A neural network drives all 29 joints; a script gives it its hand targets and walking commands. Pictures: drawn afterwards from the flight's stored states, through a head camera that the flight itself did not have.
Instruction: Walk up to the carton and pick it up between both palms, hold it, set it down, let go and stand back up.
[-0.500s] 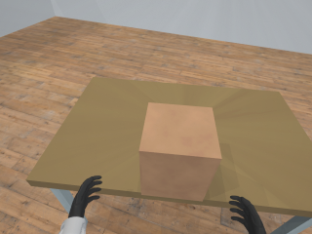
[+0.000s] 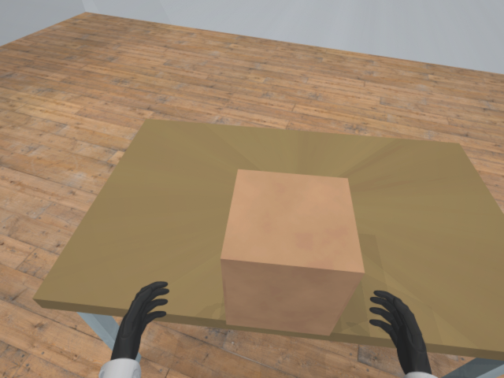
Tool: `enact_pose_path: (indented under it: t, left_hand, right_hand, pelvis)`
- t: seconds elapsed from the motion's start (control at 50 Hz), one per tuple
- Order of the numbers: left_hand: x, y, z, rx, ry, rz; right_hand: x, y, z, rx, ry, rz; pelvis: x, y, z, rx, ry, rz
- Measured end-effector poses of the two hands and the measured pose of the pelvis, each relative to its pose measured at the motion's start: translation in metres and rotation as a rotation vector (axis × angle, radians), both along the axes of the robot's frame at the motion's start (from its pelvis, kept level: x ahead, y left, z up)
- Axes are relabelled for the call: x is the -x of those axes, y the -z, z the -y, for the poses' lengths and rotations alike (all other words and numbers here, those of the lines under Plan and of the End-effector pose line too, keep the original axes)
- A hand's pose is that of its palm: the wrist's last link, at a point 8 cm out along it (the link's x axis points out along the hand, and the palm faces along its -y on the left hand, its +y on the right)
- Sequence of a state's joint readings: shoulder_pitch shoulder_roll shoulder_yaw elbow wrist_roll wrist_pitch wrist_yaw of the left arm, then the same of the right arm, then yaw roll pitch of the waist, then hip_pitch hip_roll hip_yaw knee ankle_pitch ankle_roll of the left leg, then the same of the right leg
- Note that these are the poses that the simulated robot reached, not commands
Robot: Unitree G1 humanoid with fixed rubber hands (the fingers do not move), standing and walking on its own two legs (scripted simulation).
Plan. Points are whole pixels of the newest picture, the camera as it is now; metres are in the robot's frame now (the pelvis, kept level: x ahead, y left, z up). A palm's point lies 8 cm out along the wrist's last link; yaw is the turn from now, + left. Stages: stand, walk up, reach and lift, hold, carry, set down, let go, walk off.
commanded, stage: reach and lift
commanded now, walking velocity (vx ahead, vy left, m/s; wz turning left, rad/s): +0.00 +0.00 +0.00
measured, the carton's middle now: (284, 254) +0.37 -0.04 -0.04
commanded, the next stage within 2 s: none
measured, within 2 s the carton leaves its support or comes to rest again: neither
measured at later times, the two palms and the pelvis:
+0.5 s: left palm (143, 277) +0.27 +0.19 +0.04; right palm (402, 291) +0.26 -0.21 +0.03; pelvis -0.02 +0.00 +0.00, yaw +0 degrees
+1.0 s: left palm (163, 205) +0.35 +0.16 +0.12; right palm (406, 216) +0.35 -0.22 +0.11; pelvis -0.03 +0.01 +0.00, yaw +0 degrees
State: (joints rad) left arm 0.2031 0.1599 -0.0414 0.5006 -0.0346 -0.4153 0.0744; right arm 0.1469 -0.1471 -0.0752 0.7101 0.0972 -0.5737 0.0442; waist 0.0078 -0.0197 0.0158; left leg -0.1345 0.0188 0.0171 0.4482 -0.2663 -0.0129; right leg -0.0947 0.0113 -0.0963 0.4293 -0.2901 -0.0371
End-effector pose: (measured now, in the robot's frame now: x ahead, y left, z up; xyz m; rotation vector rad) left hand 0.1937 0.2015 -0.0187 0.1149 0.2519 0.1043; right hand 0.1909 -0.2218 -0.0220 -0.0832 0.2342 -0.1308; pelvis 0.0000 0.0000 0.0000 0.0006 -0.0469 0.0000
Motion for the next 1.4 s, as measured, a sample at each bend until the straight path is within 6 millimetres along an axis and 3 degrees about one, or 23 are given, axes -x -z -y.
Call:
enact_pose_path:
  t: [0.3, 0.54, 0.94, 1.08, 1.26, 1.4]
  left_hand:
    - [-0.044, -0.028, 0.006, 0.011, -0.012, 0.012]
    - [-0.080, -0.067, 0.014, 0.021, 0.007, 0.024]
    - [-0.145, -0.129, 0.036, 0.010, 0.063, 0.031]
    - [-0.165, -0.145, 0.040, 0.004, 0.076, 0.029]
    - [-0.185, -0.156, 0.041, -0.005, 0.080, 0.027]
    - [-0.189, -0.132, 0.037, -0.006, 0.077, 0.000]
  right_hand:
    - [-0.046, -0.027, -0.004, -0.003, 0.004, 0.010]
    - [-0.079, -0.057, -0.008, -0.011, 0.018, -0.008]
    - [-0.148, -0.128, -0.006, 0.013, 0.010, 0.055]
    - [-0.170, -0.143, -0.007, 0.011, 0.011, 0.039]
    - [-0.190, -0.154, -0.010, 0.007, 0.015, 0.020]
    - [-0.191, -0.135, -0.006, 0.001, 0.025, -0.023]
  pelvis:
    - [0.011, 0.000, -0.001, 0.002, 0.000, 0.015]
    - [0.021, -0.001, -0.004, 0.005, 0.001, 0.026]
    - [0.028, -0.001, -0.006, 0.008, 0.002, -0.043]
    - [0.025, -0.002, -0.008, 0.011, 0.002, -0.075]
    - [0.022, -0.002, -0.012, 0.016, 0.003, -0.109]
    - [0.021, -0.002, -0.012, 0.016, 0.003, -0.130]
